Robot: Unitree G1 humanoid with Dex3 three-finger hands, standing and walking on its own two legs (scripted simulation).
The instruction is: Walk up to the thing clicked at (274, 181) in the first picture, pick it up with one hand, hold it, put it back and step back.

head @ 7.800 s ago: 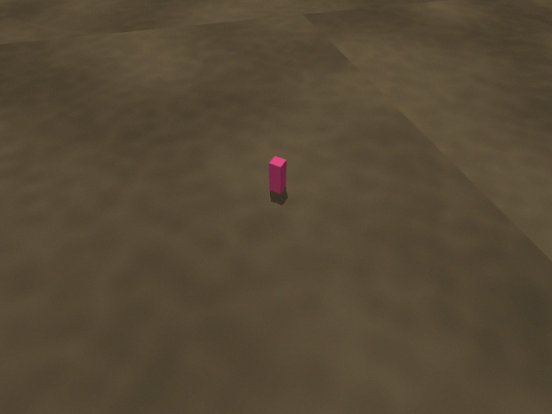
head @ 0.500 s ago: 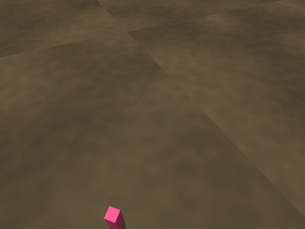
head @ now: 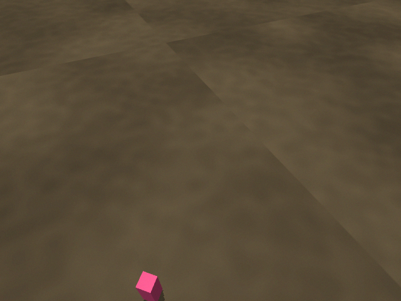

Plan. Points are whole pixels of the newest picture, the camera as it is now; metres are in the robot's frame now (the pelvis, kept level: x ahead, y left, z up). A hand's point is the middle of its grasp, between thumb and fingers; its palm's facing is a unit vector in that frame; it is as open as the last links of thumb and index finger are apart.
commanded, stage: stand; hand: left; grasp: from the side
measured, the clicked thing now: (150, 288) +0.36 +0.23 -0.69
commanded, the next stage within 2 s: go down in 0.12 s
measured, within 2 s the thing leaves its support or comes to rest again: neither
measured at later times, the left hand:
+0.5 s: hand out of the picture +0.16 +0.26 -0.17, palm faces +0.04 -0.94 -0.33, open 12.0 cm
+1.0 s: hand out of the picture +0.15 +0.28 -0.19, palm faces +0.09 -0.94 -0.33, open 17.3 cm
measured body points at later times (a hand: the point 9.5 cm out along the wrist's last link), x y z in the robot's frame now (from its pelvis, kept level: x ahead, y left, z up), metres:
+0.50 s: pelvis -0.01 +0.00 -0.02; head +0.05 +0.01 +0.43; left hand +0.16 +0.31 -0.14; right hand +0.08 -0.26 -0.14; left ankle +0.00 +0.14 -0.75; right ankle -0.02 -0.12 -0.75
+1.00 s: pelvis +0.00 +0.02 -0.07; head +0.07 +0.03 +0.38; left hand +0.15 +0.33 -0.17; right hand +0.16 -0.24 -0.15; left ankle +0.00 +0.14 -0.75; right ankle -0.02 -0.12 -0.75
